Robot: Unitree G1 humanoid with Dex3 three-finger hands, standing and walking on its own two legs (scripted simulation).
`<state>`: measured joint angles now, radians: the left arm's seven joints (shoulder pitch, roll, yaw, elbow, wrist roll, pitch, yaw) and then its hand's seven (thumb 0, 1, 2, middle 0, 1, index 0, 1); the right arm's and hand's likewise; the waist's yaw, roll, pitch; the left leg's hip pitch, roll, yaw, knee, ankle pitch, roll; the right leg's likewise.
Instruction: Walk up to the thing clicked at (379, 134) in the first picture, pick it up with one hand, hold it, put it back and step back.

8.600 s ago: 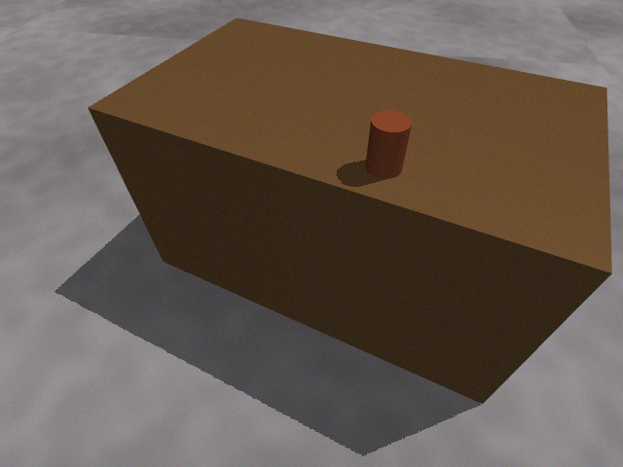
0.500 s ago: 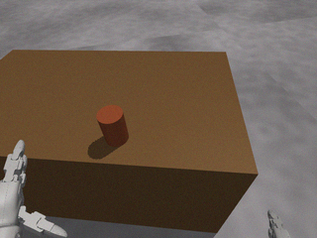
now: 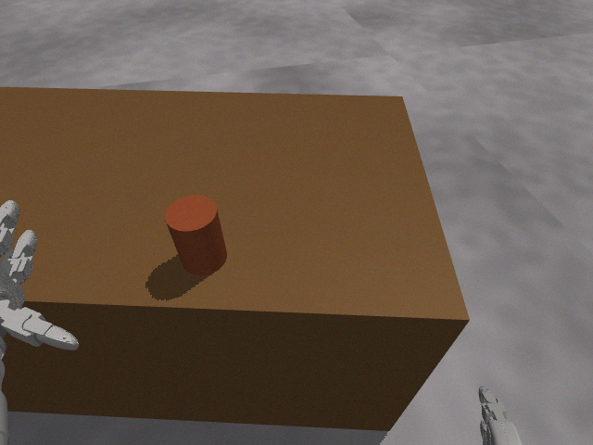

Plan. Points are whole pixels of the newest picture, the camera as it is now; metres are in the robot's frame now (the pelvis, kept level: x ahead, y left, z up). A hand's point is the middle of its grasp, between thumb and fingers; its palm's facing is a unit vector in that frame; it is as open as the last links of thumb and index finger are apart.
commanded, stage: go down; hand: left
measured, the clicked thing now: (198, 236) +0.46 +0.20 -0.01
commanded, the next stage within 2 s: none
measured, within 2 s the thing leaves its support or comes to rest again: neither
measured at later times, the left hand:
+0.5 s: hand (33, 261) +0.31 +0.35 +0.11, palm faces +0.19 -0.98 -0.01, open 17.5 cm
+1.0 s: hand (36, 236) +0.36 +0.37 +0.11, palm faces +0.18 -0.98 -0.01, open 17.7 cm
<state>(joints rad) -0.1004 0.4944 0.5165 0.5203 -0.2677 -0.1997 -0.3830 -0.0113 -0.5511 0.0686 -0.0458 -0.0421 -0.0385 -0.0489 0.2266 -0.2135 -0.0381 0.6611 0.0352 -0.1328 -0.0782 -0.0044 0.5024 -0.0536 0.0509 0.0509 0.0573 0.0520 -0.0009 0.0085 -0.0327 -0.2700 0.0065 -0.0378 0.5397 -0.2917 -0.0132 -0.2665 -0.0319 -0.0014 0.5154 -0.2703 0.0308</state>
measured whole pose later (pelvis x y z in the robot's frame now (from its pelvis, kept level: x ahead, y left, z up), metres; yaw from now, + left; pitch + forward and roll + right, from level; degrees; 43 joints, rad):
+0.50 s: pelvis -0.01 +0.00 +0.00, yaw +0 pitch +4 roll -1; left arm -0.33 0.63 0.59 0.83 -0.28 -0.19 -0.55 -0.01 -0.54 0.09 -0.03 -0.03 -0.02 -0.04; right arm 0.22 -0.24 0.01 0.68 0.01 -0.20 -0.11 0.00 0.52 -0.05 0.05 0.05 0.06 0.05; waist -0.02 -0.01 -0.05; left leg -0.35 0.01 -0.04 0.57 -0.29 -0.01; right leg -0.33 -0.03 -0.01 0.53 -0.26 0.03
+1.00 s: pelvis +0.01 +0.00 -0.01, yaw +0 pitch +10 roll -2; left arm -0.45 0.74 0.64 0.99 -0.25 -0.19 -0.60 -0.01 -0.59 0.09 -0.04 -0.05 -0.03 -0.06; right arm 0.23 -0.23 0.04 0.63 0.00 -0.23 -0.13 -0.01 0.52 -0.06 0.05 0.05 0.06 0.05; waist -0.06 -0.01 -0.11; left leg -0.50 0.02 -0.04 0.68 -0.35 -0.01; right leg -0.48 -0.02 0.00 0.62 -0.31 0.03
